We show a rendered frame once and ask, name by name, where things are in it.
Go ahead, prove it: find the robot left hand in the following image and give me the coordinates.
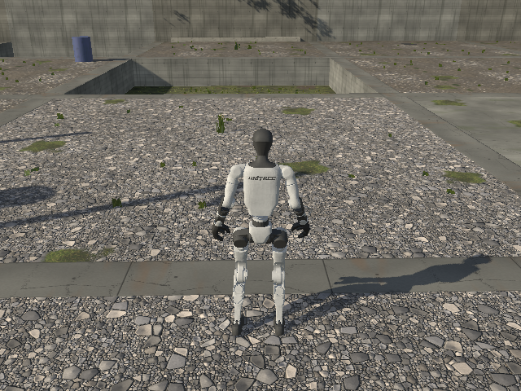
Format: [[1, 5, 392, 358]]
[[212, 223, 230, 241]]

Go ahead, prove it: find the left robot foot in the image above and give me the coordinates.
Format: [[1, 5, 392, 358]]
[[232, 314, 244, 336]]

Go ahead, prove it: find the right robot upper arm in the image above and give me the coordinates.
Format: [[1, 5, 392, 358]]
[[279, 165, 301, 209]]

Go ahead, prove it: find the robot torso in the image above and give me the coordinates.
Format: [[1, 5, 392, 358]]
[[243, 160, 281, 244]]

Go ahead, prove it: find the left robot upper arm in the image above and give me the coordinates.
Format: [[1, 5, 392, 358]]
[[222, 164, 245, 209]]

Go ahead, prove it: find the robot left forearm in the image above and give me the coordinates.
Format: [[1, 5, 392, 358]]
[[214, 196, 230, 226]]

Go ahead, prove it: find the robot right hand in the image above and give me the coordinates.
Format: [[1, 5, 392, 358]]
[[291, 221, 310, 238]]

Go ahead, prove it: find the robot right forearm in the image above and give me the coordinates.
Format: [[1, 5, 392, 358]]
[[293, 197, 308, 225]]

